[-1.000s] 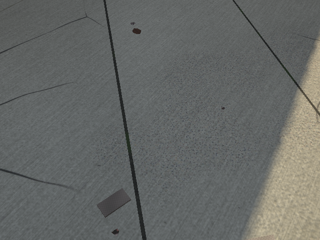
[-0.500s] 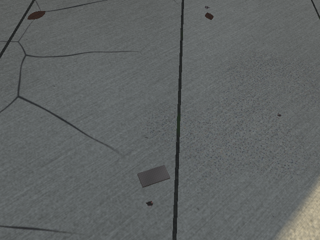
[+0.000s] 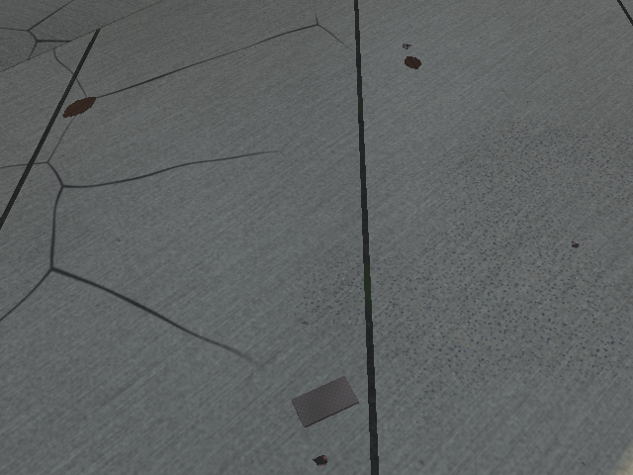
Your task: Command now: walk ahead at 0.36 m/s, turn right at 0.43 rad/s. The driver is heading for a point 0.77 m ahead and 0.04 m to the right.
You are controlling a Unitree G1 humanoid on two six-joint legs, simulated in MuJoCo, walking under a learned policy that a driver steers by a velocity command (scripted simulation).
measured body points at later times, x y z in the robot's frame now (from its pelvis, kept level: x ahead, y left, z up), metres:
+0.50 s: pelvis +0.23 +0.03 +0.00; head +0.25 +0.03 +0.45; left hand +0.45 +0.26 -0.10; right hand +0.21 -0.25 -0.11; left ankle +0.24 +0.15 -0.74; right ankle +0.24 -0.12 -0.67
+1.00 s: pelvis +0.47 -0.10 +0.00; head +0.49 -0.11 +0.45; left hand +0.58 +0.17 -0.11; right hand +0.56 -0.40 -0.11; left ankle +0.57 +0.05 -0.66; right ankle +0.44 -0.19 -0.74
